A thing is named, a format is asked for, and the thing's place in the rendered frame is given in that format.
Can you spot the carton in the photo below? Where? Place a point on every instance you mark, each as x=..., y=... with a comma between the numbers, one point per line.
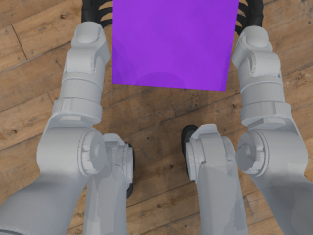
x=184, y=44

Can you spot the robot left forearm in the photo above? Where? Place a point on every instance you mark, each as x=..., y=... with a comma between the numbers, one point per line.
x=82, y=81

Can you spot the right robot foot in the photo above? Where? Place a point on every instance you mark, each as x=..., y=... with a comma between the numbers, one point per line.
x=185, y=138

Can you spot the robot right forearm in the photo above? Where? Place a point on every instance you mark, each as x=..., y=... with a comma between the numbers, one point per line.
x=260, y=82

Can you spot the robot right shin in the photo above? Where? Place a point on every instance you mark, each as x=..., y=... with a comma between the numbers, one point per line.
x=228, y=146

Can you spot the robot left upper arm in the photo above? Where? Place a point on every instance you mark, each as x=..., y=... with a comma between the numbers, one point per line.
x=67, y=158

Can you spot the robot left hand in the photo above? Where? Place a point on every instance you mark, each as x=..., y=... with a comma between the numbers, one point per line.
x=90, y=12

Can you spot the robot right hand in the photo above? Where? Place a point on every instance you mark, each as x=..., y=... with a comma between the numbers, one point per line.
x=253, y=15

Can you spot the robot right upper arm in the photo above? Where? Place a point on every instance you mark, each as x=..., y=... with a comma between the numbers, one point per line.
x=276, y=160

